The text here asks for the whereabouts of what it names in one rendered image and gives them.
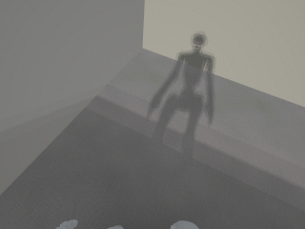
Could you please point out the robot left hand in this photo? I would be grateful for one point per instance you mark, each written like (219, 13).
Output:
(68, 224)

